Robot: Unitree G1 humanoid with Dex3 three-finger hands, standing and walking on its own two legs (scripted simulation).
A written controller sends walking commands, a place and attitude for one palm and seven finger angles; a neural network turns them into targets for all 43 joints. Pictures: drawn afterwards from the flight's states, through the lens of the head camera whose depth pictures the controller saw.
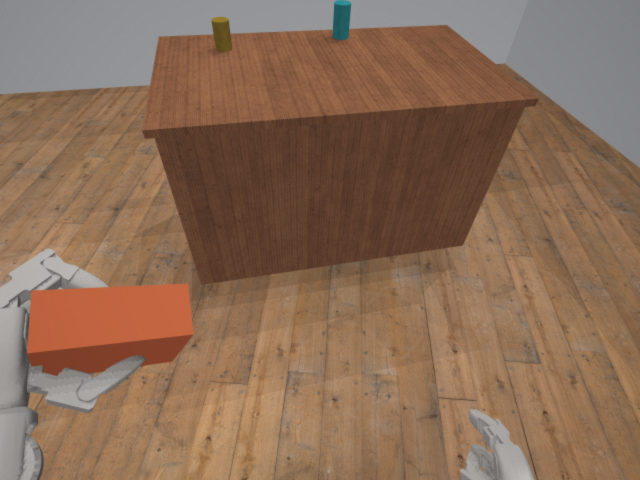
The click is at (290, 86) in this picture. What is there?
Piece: table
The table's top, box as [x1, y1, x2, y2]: [142, 25, 538, 138]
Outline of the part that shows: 538,98 447,25 349,29 348,38 345,40 334,39 332,37 332,30 236,33 230,34 232,49 227,52 219,52 215,49 213,34 161,36 158,37 142,131 145,138 530,106 535,105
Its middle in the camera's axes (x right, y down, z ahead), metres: +0.03 -0.54 +1.22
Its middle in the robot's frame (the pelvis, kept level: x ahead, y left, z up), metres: +1.27 +0.04 -0.04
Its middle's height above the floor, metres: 0.73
